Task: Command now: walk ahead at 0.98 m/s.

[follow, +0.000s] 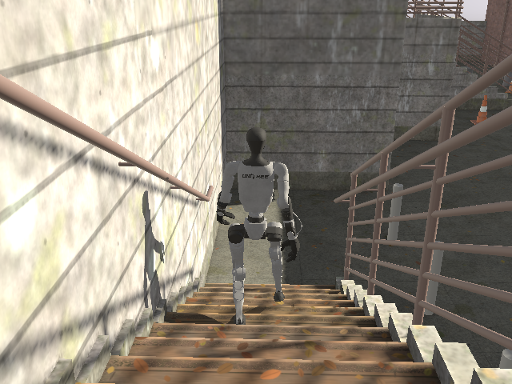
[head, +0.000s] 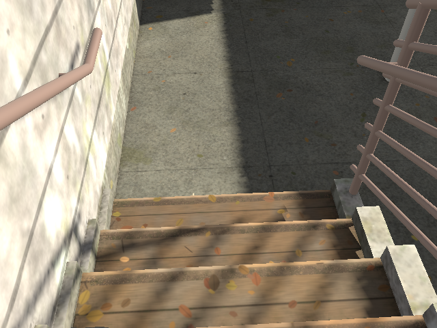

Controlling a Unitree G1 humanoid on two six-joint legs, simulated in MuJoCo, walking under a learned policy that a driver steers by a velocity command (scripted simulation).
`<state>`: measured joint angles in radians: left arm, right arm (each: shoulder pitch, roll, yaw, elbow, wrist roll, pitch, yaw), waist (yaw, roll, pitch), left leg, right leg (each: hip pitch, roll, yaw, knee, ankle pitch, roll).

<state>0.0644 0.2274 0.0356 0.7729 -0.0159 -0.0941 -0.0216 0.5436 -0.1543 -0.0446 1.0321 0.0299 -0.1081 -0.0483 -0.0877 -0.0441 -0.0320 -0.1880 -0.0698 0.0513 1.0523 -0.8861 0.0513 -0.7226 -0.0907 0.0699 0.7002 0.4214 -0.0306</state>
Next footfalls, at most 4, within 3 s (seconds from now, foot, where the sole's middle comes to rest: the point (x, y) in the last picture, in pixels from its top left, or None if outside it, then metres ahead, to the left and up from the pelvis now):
0.06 right None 0.17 -0.12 -0.84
0.44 left None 0.51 0.08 -1.00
0.78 right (242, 287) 0.84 -0.14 -1.16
1.14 left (187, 245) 1.17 0.09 -1.33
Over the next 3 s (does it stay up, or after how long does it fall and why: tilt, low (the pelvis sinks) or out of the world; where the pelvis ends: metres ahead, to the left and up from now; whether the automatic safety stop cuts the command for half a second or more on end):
stays up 2.61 0.01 -0.89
